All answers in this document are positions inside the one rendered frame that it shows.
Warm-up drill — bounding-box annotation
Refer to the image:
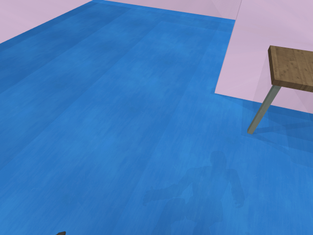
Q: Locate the table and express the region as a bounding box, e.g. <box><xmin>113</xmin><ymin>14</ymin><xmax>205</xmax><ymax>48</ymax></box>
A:
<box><xmin>247</xmin><ymin>45</ymin><xmax>313</xmax><ymax>134</ymax></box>

